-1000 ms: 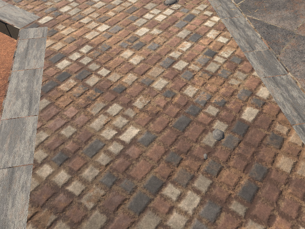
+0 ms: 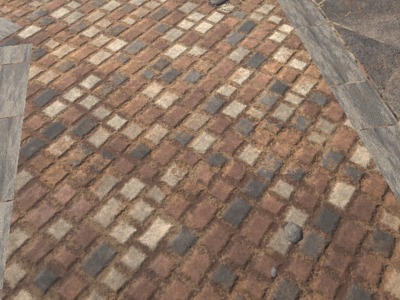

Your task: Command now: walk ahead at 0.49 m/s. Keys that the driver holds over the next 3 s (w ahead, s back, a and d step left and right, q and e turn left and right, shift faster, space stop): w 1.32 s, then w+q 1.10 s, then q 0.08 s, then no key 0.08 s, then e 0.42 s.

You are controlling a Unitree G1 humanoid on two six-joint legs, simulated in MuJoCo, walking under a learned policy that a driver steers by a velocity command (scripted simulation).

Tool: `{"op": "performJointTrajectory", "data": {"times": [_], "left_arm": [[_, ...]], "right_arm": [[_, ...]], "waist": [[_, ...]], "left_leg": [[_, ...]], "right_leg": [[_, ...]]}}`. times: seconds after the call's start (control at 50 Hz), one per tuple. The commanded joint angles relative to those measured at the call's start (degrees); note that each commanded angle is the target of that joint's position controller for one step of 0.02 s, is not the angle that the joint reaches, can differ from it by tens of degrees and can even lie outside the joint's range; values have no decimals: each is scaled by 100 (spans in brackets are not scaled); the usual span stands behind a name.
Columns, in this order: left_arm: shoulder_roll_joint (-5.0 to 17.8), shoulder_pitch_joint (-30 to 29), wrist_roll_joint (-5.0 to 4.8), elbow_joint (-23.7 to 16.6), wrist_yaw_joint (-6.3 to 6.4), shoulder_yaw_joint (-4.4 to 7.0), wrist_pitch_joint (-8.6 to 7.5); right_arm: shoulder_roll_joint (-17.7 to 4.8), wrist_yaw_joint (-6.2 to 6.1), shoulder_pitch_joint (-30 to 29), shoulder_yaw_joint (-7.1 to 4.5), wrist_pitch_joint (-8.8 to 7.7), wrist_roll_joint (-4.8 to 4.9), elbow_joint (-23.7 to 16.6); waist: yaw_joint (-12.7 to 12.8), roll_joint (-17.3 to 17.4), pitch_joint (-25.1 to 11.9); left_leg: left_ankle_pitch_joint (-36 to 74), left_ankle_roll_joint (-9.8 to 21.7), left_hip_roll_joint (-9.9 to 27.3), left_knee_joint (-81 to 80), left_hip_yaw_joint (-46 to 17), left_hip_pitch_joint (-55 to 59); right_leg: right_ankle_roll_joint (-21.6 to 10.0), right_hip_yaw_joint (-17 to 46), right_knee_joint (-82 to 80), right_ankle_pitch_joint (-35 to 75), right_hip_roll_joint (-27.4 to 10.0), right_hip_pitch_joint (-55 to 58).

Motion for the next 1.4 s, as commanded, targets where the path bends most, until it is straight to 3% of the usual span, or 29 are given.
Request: {"op": "performJointTrajectory", "data": {"times": [0.02, 0.06, 0.12, 0.24, 0.36, 0.42, 0.46, 0.48, 0.5, 0.52, 0.54, 0.56, 0.6, 0.62, 0.7, 0.82, 0.92, 0.98, 1.0, 1.02, 1.04, 1.06, 1.08, 1.1, 1.12, 1.16, 1.2, 1.26, 1.4], "left_arm": [[543, -259, 78, -498, -42, 164, -58], [267, -40, 188, -448, -102, 137, 105], [268, -450, 198, -641, -158, 144, 239], [343, -2063, 93, -1191, -206, 99, 264], [407, -2952, 68, -1504, -205, 83, 203], [501, -2691, 69, -1501, -173, 138, 128], [681, -1254, 100, -1029, -85, 267, 47], [1011, -208, 227, -746, -20, 389, -7], [1658, 524, 350, -678, 7, 562, -3], [1509, 184, 162, -681, -57, 534, 87], [1252, -511, 50, -759, -79, 457, 97], [880, -908, 37, -820, -107, 361, 55], [465, -1044, 25, -700, -76, 228, -16], [417, -910, 31, -621, -57, 200, -54], [715, -386, 19, -426, -32, 227, -144], [706, 225, 20, -308, -27, 159, -133], [782, 631, 85, -131, 48, 168, -97], [903, 420, 120, -122, 96, 208, -72], [956, 341, 119, -121, 95, 223, -55], [931, 248, 93, -150, 81, 212, -34], [748, 246, 31, -339, 58, 148, -37], [224, 946, -187, -387, -17, 75, -28], [780, 424, -29, -384, -3, 216, -3], [779, -106, -9, -569, -30, 237, -25], [676, -320, 2, -605, -43, 222, -43], [475, -203, 147, -553, -92, 209, 95], [388, -225, 176, -568, -148, 210, 209], [442, -873, 180, -801, -189, 214, 304], [436, -2442, 94, -1355, -200, 132, 275]], "right_arm": [[-375, -2, 869, -83, -76, 47, 154], [-148, -50, 1125, 16, -164, 39, 351], [-418, -75, 1489, 1, -247, 40, 476], [-456, -66, 2170, 63, -221, 60, 562], [-517, -141, 2733, 72, -193, -10, 750], [-633, -191, 2543, 37, -176, -44, 763], [-732, -185, 2341, 12, -146, -15, 750], [-639, -167, 2256, 50, -157, 39, 633], [-83, -91, 2765, 162, -159, 296, 448], [-490, -94, 2646, 24, -151, 180, 506], [-560, -92, 2102, -23, -138, 116, 336], [-481, -71, 1767, -5, -166, 79, 248], [-285, -27, 1761, -8, -47, -61, 260], [-176, 14, 1859, 1, 31, -96, 293], [-205, 93, 1208, -10, 183, -107, 17], [-187, 118, -243, 78, 168, -2, -476], [-298, 101, -871, 79, 111, 6, -736], [-403, 57, -460, 13, 29, 2, -673], [-483, 17, 161, -46, -9, -8, -472], [-625, -36, 1168, -132, -67, -59, -124], [-1098, -101, 2218, -267, -113, -210, 80], [-1563, -67, 2389, -380, -78, -214, 116], [-1270, -27, 1848, -326, 1, -9, 31], [-944, -12, 1228, -224, -6, 40, -68], [-644, 12, 965, -141, -50, 24, -81], [-327, -30, 962, -35, -121, 52, 61], [-375, -59, 1303, -22, -204, 63, 215], [-579, -74, 1635, -42, -233, 75, 322], [-547, -91, 2411, 27, -188, 74, 490]], "waist": [[-207, 29, -236], [56, 113, -185], [124, 269, -43], [-258, 355, 214], [-520, 464, 278], [-263, 525, 155], [361, 437, -561], [741, 252, -1176], [673, -983, -2100], [531, -618, -2112], [246, -332, -1146], [125, -69, -627], [-231, -140, -241], [-304, -210, -256], [-335, -205, -46], [11, -256, 170], [165, -294, 277], [-127, -332, 68], [-386, -325, -251], [-792, -133, -778], [-1106, 377, -1518], [-753, 1685, -2125], [-653, 639, -1666], [-452, 433, -860], [-310, 190, -509], [-7, 360, -317], [66, 377, -302], [25, 374, -73], [-373, 415, 163]], "left_leg": [[-540, 828, 1985, -2269, -2778, 1754], [232, 586, 1655, -2363, -2097, 1187], [775, 605, 1504, -2510, -1614, 1095], [1493, 400, 1289, -2639, -1160, 1616], [2384, 440, 1545, -2265, -1076, 2797], [3812, 342, 1649, -1642, -933, 3039], [4731, 163, 1429, -64, -680, 2751], [3456, 57, 1225, 1299, -563, 1683], [199, -259, 306, 3690, -154, -380], [-1843, -181, 30, 4481, -938, -1086], [-1322, -137, 417, 4483, -1099, -1446], [-892, -144, 617, 4165, -1081, -1346], [-583, -223, 873, 3562, -1035, -832], [-528, -277, 887, 3430, -991, -643], [10, -469, 1002, 2880, -768, -1151], [1000, -584, 906, 1041, -456, -1367], [757, -359, 733, 266, -376, -1430], [111, -84, 430, -112, -247, -603], [29, 29, 226, -299, -164, 152], [262, 182, 183, -586, -178, 1419], [-167, 495, 1406, -630, -1520, 2963], [-556, 1330, 2907, -1408, -4400, 4279], [-1013, 1101, 2580, -1725, -4417, 3749], [-863, 896, 2402, -1831, -3467, 2897], [-214, 731, 2154, -2035, -2886, 2237], [480, 438, 1720, -2233, -2055, 1525], [1046, 435, 1595, -2318, -1750, 1417], [1147, 443, 1505, -2541, -1465, 1474], [1977, 384, 1347, -2485, -1338, 2061]], "right_leg": [[-69, 309, 785, 669, -532, -2271], [43, 284, 313, 710, -658, -1730], [183, 91, -187, 967, -732, -2049], [383, -266, -2038, 2129, -721, -2588], [203, -441, -3033, 2015, -471, -2688], [-59, -554, -3428, 1372, -207, -1997], [-308, -713, -3930, 1428, 159, -219], [-560, -6, -3943, 1276, -498, 1340], [-1327, 2742, -4274, 595, -2339, 3142], [-1447, 3922, -4962, 667, -2530, 2938], [-1228, 2918, -5057, 495, -2283, 2101], [-1043, 2257, -5288, 917, -2046, 1300], [-643, 1325, -5560, 1557, -1521, 367], [-599, 1097, -5615, 1817, -1423, 209], [-646, 633, -5857, 2410, -1256, 186], [-549, 260, -5942, 3048, -1098, 647], [-607, 247, -5659, 3597, -1398, 1604], [-472, 81, -4902, 5156, -1464, 1824], [-400, -6, -4180, 5772, -1383, 1773], [-282, -211, -3045, 5548, -1139, 1326], [-163, -409, -1317, 3619, -843, 92], [68, -476, 752, -734, 312, -1941], [-45, 332, 1093, -536, 4, -2460], [-66, 307, 912, 60, -257, -2604], [-52, 285, 597, 434, -443, -2395], [60, 242, 105, 646, -643, -1870], [162, 129, -89, 735, -647, -1798], [309, -14, -558, 1231, -773, -2359], [504, -290, -2417, 2180, -624, -2686]]}}
Next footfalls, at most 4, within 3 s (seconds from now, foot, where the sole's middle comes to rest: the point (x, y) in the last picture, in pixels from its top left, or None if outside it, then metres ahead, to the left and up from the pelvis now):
0.48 right None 0.43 -0.11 -0.76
1.02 left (195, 219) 0.74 0.06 -0.76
1.60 right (239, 151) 1.05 -0.11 -0.76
2.14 left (176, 116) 1.24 0.17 -0.76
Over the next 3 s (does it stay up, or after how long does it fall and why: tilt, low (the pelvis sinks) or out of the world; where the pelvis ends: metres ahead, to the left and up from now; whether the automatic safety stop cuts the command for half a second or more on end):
stays up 1.42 0.20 0.02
